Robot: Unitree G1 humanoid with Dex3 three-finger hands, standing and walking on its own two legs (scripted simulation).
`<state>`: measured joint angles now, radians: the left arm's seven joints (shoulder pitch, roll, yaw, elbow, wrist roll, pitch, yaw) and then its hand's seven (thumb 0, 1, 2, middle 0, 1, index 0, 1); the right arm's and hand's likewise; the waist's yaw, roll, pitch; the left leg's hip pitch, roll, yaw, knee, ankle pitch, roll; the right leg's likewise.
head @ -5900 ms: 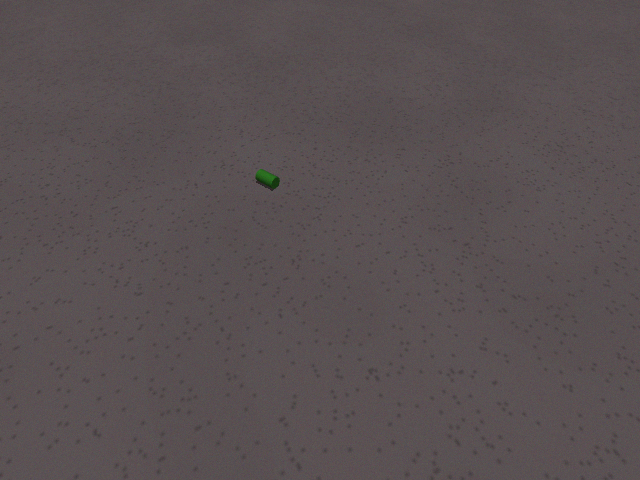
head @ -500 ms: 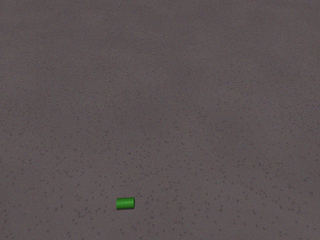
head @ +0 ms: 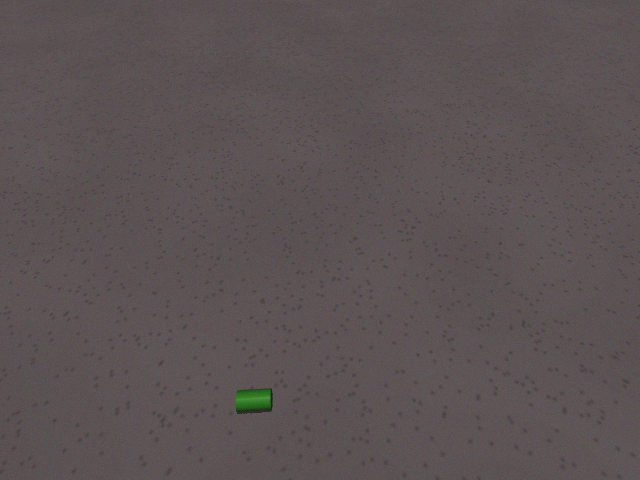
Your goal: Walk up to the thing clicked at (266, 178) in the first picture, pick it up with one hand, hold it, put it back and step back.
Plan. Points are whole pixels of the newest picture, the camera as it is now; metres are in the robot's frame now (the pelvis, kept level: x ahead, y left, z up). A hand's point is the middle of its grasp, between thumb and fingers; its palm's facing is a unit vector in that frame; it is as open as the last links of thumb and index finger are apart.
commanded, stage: stand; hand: left
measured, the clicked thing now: (254, 399) +0.48 +0.23 -0.75
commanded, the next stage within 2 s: none
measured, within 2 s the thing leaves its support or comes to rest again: neither
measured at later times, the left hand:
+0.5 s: hand out of the picture +0.07 +0.25 -0.16, palm faces -0.02 -0.94 -0.35, open 7.4 cm
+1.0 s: hand out of the picture +0.07 +0.25 -0.15, palm faces -0.03 -0.94 -0.35, open 7.4 cm
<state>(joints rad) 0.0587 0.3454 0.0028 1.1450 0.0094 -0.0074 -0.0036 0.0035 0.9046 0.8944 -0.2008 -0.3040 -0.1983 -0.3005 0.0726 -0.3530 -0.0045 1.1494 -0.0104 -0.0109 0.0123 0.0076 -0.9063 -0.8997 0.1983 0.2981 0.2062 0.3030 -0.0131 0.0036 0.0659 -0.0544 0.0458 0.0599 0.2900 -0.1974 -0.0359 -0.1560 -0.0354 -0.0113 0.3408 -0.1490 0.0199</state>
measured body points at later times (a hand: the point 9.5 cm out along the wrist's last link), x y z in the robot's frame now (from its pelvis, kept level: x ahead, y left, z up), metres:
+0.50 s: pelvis +0.00 -0.01 +0.00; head +0.01 -0.01 +0.45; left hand +0.07 +0.29 -0.13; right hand +0.07 -0.31 -0.14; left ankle -0.03 +0.14 -0.75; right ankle +0.02 -0.13 -0.75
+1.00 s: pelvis +0.00 -0.01 +0.00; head +0.02 -0.01 +0.45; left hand +0.08 +0.30 -0.13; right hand +0.08 -0.31 -0.14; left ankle -0.03 +0.14 -0.75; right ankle +0.02 -0.13 -0.75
